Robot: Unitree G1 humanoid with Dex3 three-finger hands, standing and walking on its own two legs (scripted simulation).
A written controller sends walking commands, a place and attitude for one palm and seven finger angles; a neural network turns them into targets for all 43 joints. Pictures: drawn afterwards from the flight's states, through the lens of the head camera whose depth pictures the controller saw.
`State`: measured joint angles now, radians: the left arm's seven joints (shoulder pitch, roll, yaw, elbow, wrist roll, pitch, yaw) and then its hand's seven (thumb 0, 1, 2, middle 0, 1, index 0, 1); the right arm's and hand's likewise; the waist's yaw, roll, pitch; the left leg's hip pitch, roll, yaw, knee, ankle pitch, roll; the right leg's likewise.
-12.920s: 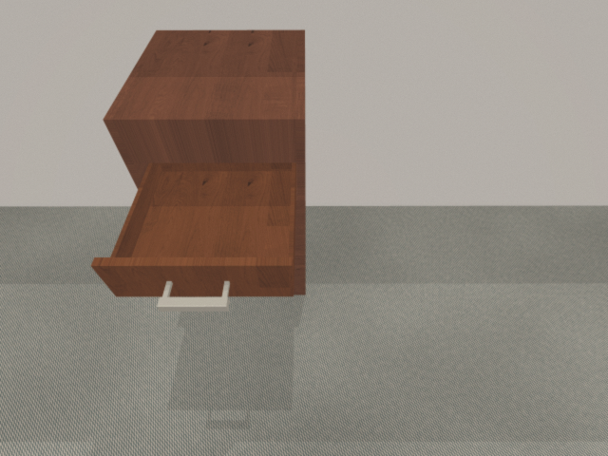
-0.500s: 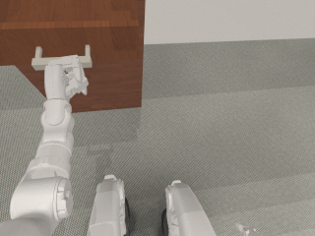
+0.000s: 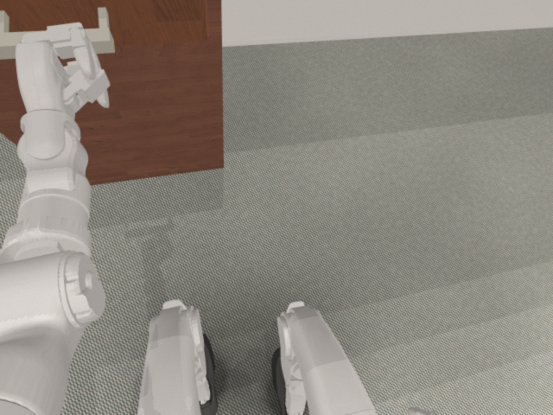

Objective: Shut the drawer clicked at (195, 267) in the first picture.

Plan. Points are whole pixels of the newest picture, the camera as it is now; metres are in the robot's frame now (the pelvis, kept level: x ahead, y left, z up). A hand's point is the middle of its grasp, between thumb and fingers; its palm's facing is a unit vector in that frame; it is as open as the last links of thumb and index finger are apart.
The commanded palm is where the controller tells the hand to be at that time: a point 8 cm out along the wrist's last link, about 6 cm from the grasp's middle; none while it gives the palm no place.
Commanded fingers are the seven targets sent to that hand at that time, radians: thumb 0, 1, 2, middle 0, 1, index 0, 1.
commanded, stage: push the drawer shut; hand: left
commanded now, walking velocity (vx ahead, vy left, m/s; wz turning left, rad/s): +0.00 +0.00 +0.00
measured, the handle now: (54, 30) +0.62 +0.25 +0.03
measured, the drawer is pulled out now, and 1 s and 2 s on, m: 0.01 0.00 0.00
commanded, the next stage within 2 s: pull the fist back off the drawer in 0.62 s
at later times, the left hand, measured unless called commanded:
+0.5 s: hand (87, 64) +0.57 +0.21 +0.03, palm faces +0.13 -0.99 -0.04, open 2.7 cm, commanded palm +0.59 +0.20 +0.03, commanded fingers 0.00 0.90 0.90 -1.40 -1.60 -1.40 -1.60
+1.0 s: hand (83, 60) +0.57 +0.21 +0.03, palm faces +0.12 -0.99 -0.07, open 3.0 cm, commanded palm +0.58 +0.19 +0.03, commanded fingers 0.00 0.90 0.90 -1.40 -1.60 -1.40 -1.60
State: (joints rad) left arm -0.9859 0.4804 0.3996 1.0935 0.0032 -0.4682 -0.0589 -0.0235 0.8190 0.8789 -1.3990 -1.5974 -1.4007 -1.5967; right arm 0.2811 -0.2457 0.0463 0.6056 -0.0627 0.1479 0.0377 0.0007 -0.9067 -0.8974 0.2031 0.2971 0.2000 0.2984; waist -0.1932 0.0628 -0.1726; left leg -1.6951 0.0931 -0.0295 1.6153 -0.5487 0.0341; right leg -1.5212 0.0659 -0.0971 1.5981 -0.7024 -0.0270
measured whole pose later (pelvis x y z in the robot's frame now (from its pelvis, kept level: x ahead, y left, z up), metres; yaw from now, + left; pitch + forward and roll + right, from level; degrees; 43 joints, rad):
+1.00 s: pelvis -0.04 +0.01 -0.02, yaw -2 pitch +36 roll -10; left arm -1.26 0.69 0.33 1.22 0.08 -0.32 -0.06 -0.03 0.56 0.93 -1.40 -1.60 -1.40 -1.60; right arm 0.35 -0.24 0.12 0.64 -0.08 0.04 0.01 0.00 -0.90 -0.90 0.21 0.30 0.20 0.30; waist -0.29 0.04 -0.13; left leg -1.84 0.08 -0.08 1.66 -0.47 0.05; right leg -1.64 0.07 -0.14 1.63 -0.63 -0.01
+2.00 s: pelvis +0.05 +0.00 +0.12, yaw +6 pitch +20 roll -4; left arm -0.27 0.28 0.17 0.44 -0.18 -0.30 -0.09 0.01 0.90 0.90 -1.40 -1.60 -1.40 -1.60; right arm 0.22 -0.26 0.01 0.54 0.04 0.05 0.00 0.00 -0.91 -0.90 0.20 0.30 0.20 0.30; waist -0.06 0.04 -0.19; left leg -1.02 0.04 -0.03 1.14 -0.47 0.02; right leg -0.84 0.04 -0.09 1.08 -0.59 -0.02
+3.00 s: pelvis +0.07 -0.01 +0.21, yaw +6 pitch -3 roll +0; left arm 0.53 0.31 0.26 -0.44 -0.09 -0.05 0.10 0.01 0.90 0.90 -1.40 -1.60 -1.40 -1.60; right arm 0.20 -0.23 0.03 0.57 0.02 -0.07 -0.08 0.01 -0.90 -0.90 0.20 0.30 0.20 0.30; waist 0.07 0.07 -0.01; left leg -0.19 0.01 0.02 0.49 -0.24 0.01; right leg -0.04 0.02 -0.04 0.43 -0.34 -0.03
